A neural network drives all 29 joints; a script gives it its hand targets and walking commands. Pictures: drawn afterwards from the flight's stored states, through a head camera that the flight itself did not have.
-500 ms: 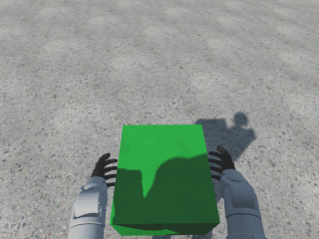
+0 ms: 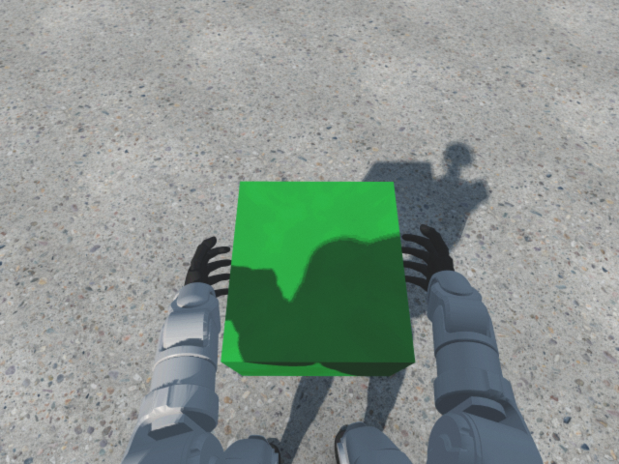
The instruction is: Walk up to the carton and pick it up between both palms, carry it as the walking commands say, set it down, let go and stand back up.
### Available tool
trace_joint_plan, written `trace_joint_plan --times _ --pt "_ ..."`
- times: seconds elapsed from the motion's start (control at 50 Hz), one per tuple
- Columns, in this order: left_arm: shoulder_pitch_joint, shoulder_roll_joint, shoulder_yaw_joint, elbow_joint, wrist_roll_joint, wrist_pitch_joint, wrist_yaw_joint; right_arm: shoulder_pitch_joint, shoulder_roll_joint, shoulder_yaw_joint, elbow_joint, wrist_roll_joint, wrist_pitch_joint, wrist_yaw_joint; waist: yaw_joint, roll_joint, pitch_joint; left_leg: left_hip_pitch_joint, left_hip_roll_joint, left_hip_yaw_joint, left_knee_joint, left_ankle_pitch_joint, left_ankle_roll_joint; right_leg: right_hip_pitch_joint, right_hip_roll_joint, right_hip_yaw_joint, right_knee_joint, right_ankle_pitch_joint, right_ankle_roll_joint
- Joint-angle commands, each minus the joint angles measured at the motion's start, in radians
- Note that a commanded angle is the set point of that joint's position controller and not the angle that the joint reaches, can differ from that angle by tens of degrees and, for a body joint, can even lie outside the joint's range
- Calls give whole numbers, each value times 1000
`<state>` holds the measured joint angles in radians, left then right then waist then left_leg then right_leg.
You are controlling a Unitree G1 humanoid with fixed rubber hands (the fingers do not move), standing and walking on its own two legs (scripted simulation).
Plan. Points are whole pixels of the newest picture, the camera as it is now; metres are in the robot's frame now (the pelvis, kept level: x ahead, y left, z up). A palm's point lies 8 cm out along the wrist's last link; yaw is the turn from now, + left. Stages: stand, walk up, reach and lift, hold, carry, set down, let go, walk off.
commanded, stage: set down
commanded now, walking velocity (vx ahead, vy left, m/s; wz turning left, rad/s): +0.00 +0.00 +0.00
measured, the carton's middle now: (316, 280) +0.38 -0.01 -0.10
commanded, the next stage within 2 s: none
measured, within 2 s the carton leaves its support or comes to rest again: neither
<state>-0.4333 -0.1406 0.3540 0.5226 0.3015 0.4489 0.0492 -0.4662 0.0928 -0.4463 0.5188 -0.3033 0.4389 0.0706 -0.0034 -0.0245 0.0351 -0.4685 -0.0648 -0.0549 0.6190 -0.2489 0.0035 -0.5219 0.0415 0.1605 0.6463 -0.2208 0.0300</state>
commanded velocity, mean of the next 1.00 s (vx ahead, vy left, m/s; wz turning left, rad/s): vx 0.00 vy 0.00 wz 0.00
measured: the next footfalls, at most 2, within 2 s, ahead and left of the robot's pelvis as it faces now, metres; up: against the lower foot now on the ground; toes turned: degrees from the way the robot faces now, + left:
none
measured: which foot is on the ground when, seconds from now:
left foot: down 0.00-1.00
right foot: down 0.00-1.00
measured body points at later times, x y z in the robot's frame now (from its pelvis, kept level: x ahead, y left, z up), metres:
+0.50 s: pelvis +0.00 -0.03 -0.05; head +0.16 -0.03 +0.37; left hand +0.37 +0.16 -0.11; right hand +0.37 -0.17 -0.11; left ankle +0.04 +0.12 -0.72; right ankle +0.07 -0.13 -0.72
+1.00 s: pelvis -0.03 +0.00 -0.13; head +0.18 +0.00 +0.27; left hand +0.41 +0.15 -0.20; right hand +0.40 -0.18 -0.20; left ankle +0.04 +0.12 -0.72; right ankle +0.07 -0.13 -0.72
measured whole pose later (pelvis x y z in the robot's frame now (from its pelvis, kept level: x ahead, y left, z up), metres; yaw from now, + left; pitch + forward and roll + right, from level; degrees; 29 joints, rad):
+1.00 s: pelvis -0.03 +0.00 -0.13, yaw +2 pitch +40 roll +0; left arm -0.76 -0.02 0.32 0.65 0.22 0.36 0.10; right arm -0.71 0.11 -0.52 0.55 -0.23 0.31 -0.09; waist -0.03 0.02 -0.26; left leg -1.56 -0.10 -0.08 1.26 -0.41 -0.02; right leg -1.58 0.08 0.11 1.24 -0.36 0.05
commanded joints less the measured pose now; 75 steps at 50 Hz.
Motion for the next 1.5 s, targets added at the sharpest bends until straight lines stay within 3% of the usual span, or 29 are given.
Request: trace_joint_plan --times 0.0,0.06,0.08,0.1,0.14,0.32,0.34,0.42,0.44,0.48,0.6,0.72,0.8,0.82,0.84,0.9,0.92,1.02,1.04,1.1,1.16,1.18,1.22,1.3,1.32,1.38,1.4,1.44,1.48 --pt "-606 -911 -512 -31 -176 -92 -287 -509 955 554 126 161 -53 265 34 97 -602 91 -23 8 -13 71 -25 67 49 -108 0 62 -61" --pt "-644 -920 -566 -70 -201 -109 -314 -454 974 552 109 141 -62 243 -27 113 -661 23 -32 21 35 148 -28 93 48 -104 23 184 -54" --pt "-655 -879 -553 -88 -200 -119 -314 -442 1003 562 134 149 -61 243 0 84 -671 6 -32 26 55 165 -21 78 49 -97 32 196 -47" --pt "-644 -887 -554 -74 -201 -123 -326 -420 990 547 124 135 -66 229 -22 90 -673 -49 -33 23 63 161 -22 113 47 -90 30 226 -48" --pt "-653 -859 -532 -25 -189 -127 -346 -454 994 556 119 139 -72 217 -8 63 -666 -163 -46 43 89 121 -18 100 40 -85 38 220 -36" --pt "-564 -881 -576 -30 -240 -189 -386 -535 1025 785 -132 229 -141 162 20 -81 -1019 -373 -89 41 195 208 5 210 37 -72 175 459 1" --pt "-568 -851 -568 -40 -238 -190 -388 -546 1034 804 -123 246 -137 161 57 -74 -1034 -412 -90 52 207 185 5 199 33 -71 186 439 6" --pt "-618 -833 -553 -10 -227 -183 -377 -535 984 744 -40 199 -129 159 35 -59 -929 -482 -75 46 237 134 -8 -15 52 -98 215 289 -1" --pt "-637 -795 -533 -25 -209 -183 -376 -529 991 714 8 189 -124 162 61 -33 -923 -519 -69 50 255 112 -11 -43 45 -84 223 262 -5" --pt "-675 -817 -528 18 -199 -176 -376 -553 970 665 41 165 -120 165 18 -12 -879 -549 -66 57 261 60 -14 -132 53 -103 231 184 -6" --pt "-806 -868 -577 -8 -214 -176 -357 -686 978 641 66 198 -133 200 39 65 -1032 -514 -61 66 329 49 -29 -307 73 -145 327 101 -24" --pt "-881 -940 -634 -22 -283 -163 -344 -785 971 677 -15 217 -131 206 -42 62 -1256 -480 -69 60 425 79 -38 -373 81 -178 425 109 -24" --pt "-902 -925 -591 11 -269 -153 -324 -766 935 599 105 193 -111 219 -68 79 -1179 -537 -57 48 460 43 -56 -543 89 -195 469 51 -35" --pt "-915 -898 -578 9 -252 -154 -318 -788 953 598 126 201 -109 223 -36 85 -1169 -570 -57 54 473 34 -55 -562 86 -190 484 47 -36" --pt "-926 -903 -592 -3 -264 -158 -313 -783 953 600 117 209 -111 223 -55 78 -1218 -540 -52 41 489 63 -54 -580 87 -193 501 63 -37" --pt "-916 -898 -554 80 -248 -157 -302 -844 935 587 120 221 -122 221 -35 59 -1204 -612 -61 47 512 47 -45 -598 89 -196 521 48 -27" --pt "-878 -884 -541 85 -233 -159 -296 -832 962 609 119 234 -121 224 3 56 -1217 -603 -67 45 528 65 -36 -625 86 -198 540 60 -22" --pt "-915 -838 -538 75 -259 -183 -288 -827 985 620 122 256 -126 200 11 4 -1245 -671 -82 61 586 102 -22 -612 101 -191 573 96 1" --pt "-897 -820 -521 60 -246 -192 -287 -840 981 651 89 259 -133 195 38 -11 -1256 -693 -88 62 607 146 -19 -631 99 -192 595 141 8" --pt "-946 -821 -537 67 -273 -195 -286 -870 939 638 92 262 -144 170 -2 6 -1247 -745 -90 62 637 89 -24 -654 97 -193 620 103 8" --pt "-943 -821 -545 94 -282 -195 -285 -905 902 664 51 279 -161 148 16 47 -1270 -758 -93 75 675 112 -33 -688 97 -189 657 122 6" --pt "-975 -825 -553 85 -295 -201 -291 -924 910 665 36 272 -163 133 -19 6 -1288 -797 -97 75 686 90 -29 -662 104 -201 660 119 14" --pt "-1041 -805 -568 69 -318 -203 -289 -914 897 644 59 269 -165 115 -54 46 -1295 -829 -99 83 707 59 -36 -653 101 -196 676 115 13" --pt "-1062 -791 -577 52 -335 -205 -290 -930 921 662 44 280 -162 90 -45 41 -1364 -865 -104 109 752 61 -38 -624 106 -198 708 132 19" --pt "-1110 -767 -582 44 -344 -206 -294 -918 918 637 67 261 -155 81 -90 14 -1358 -926 -103 101 760 26 -37 -603 107 -204 716 128 23" --pt "-1095 -728 -523 102 -296 -195 -288 -1001 913 644 81 291 -148 87 19 64 -1303 -962 -104 123 778 -17 -32 -682 107 -194 762 57 25" --pt "-1128 -716 -523 76 -305 -202 -288 -1011 909 657 65 290 -149 86 12 23 -1315 -978 -105 125 794 -8 -31 -667 110 -193 760 66 29" --pt "-1135 -733 -505 106 -295 -197 -284 -1057 886 643 58 301 -154 89 22 82 -1338 -965 -105 128 800 -26 -33 -714 109 -201 786 31 24" --pt "-1149 -737 -496 119 -294 -197 -279 -1051 900 643 62 294 -149 90 13 33 -1345 -980 -104 130 820 -33 -29 -716 115 -209 791 20 29"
